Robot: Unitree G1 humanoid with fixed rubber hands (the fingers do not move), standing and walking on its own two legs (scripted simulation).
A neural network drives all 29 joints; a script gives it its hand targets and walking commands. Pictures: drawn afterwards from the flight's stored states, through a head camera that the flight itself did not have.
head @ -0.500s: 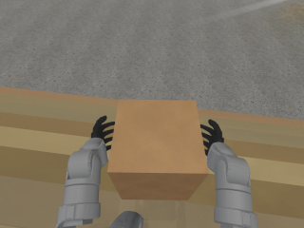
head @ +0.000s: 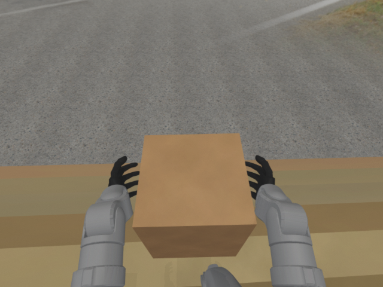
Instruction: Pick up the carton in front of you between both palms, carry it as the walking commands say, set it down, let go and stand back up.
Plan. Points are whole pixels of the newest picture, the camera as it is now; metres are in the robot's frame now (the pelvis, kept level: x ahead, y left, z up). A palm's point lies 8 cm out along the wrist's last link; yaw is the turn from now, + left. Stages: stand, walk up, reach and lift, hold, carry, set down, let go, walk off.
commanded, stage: carry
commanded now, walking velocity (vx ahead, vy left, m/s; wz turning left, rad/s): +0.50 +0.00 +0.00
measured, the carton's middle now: (193, 200) +0.33 -0.04 -0.02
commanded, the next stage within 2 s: none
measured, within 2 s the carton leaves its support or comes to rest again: neither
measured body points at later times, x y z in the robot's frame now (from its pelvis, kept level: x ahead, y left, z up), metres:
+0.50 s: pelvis +0.42 +0.03 -0.28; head +0.41 +0.04 +0.17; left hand +0.75 +0.19 -0.21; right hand +0.74 -0.12 -0.22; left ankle +0.53 +0.10 -1.00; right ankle +0.25 -0.06 -0.79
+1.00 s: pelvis +0.82 +0.04 -0.49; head +0.80 +0.07 -0.04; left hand +1.13 +0.23 -0.42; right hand +1.17 -0.09 -0.41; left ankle +0.77 +0.14 -1.04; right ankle +0.82 +0.00 -1.18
